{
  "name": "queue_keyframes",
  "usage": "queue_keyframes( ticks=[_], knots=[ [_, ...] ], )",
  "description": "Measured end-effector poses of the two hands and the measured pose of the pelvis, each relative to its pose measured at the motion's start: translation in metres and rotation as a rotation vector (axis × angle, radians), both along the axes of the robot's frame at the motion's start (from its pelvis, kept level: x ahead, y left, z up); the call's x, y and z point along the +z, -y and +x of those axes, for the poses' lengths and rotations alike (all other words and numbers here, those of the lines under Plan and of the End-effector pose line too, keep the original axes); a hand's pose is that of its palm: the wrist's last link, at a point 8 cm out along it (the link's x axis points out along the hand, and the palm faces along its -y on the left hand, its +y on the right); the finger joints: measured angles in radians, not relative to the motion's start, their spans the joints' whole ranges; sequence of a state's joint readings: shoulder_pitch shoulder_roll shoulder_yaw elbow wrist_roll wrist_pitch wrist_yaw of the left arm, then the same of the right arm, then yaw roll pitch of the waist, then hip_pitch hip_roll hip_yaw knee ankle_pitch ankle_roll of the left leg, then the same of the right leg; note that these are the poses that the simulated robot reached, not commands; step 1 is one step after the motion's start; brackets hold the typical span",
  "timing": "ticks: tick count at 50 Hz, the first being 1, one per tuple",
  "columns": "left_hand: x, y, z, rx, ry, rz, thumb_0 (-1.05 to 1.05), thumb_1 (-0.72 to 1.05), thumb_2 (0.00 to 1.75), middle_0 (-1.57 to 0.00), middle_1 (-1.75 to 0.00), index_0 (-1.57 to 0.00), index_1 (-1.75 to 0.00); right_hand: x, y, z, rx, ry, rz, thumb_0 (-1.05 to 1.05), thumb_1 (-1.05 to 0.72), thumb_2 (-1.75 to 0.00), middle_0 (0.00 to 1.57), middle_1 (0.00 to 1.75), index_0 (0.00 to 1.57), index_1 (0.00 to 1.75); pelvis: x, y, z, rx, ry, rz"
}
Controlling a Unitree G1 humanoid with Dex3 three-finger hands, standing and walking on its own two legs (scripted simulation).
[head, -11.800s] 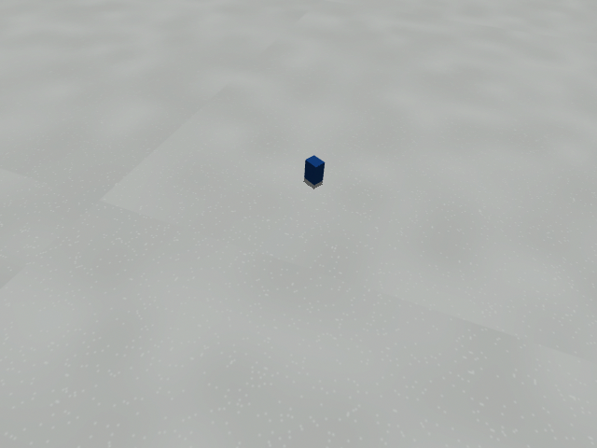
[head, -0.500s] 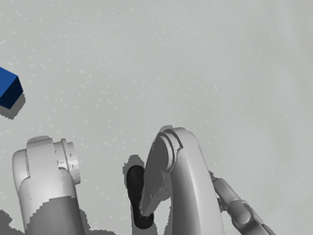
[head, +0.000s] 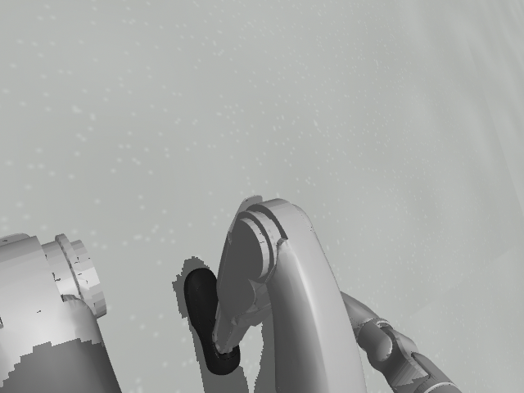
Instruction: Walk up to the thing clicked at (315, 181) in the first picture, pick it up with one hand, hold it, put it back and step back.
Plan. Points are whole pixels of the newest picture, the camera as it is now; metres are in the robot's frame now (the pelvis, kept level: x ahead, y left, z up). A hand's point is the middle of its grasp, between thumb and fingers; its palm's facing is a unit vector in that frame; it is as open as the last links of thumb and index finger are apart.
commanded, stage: close in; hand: left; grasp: from the side
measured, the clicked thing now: out of the picture +0.46 +0.33 -0.22
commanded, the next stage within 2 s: rest palm in 0.28 s
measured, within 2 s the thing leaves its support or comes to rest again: neither
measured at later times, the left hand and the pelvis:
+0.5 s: hand out of the picture +0.41 +0.31 -0.18, palm faces +0.43 -0.90 -0.01, open 17.3 cm; pelvis +0.00 +0.00 +0.00, yaw -1 degrees
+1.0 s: hand out of the picture +0.42 +0.31 -0.19, palm faces +0.47 -0.88 -0.01, open 16.2 cm; pelvis +0.00 +0.00 +0.00, yaw -2 degrees
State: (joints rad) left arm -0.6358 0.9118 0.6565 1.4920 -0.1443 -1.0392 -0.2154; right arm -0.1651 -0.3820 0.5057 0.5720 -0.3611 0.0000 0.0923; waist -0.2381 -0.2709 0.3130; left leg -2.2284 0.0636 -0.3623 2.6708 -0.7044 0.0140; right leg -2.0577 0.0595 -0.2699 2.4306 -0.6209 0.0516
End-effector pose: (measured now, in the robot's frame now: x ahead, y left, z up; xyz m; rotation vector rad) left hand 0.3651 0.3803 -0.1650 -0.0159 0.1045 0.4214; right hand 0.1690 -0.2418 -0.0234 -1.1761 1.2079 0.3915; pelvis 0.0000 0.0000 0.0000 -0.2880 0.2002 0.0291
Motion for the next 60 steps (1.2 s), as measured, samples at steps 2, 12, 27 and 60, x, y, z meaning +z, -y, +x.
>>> queue_keyframes(
  ticks=[2,12,27,60],
  knots=[
    [-0.002,0.005,0.000,0.005,0.002,-0.008,-0.01,-0.61,0.10,-0.05,-0.13,-0.07,-0.12,0.001,-0.001,-0.003,0.000,-0.005,-0.002,0.00,-0.94,-0.91,0.21,0.30,0.21,0.30,0.000,0.000,-0.001,-0.001,0.005,-0.002],
    [-0.013,0.025,0.003,0.012,0.017,-0.015,-0.01,-0.60,0.12,-0.05,-0.12,-0.06,-0.12,0.007,-0.002,-0.009,0.010,-0.019,-0.029,0.00,-0.93,-0.91,0.21,0.30,0.21,0.30,-0.001,-0.001,-0.004,-0.013,0.029,-0.013],
    [-0.019,0.029,0.007,0.033,0.017,0.006,-0.01,-0.54,0.18,-0.07,-0.12,-0.07,-0.13,0.007,-0.004,0.000,0.028,-0.034,-0.041,0.00,-0.92,-0.91,0.21,0.30,0.21,0.30,-0.001,-0.002,-0.002,-0.017,0.027,-0.023],
    [-0.026,0.024,0.014,0.081,0.013,0.013,-0.01,-0.17,0.39,-0.28,-0.33,-0.30,-0.33,0.012,-0.009,-0.001,0.050,-0.060,-0.079,0.00,-0.90,-0.90,0.21,0.30,0.21,0.29,0.002,-0.005,-0.002,-0.031,0.031,-0.044]
  ],
)
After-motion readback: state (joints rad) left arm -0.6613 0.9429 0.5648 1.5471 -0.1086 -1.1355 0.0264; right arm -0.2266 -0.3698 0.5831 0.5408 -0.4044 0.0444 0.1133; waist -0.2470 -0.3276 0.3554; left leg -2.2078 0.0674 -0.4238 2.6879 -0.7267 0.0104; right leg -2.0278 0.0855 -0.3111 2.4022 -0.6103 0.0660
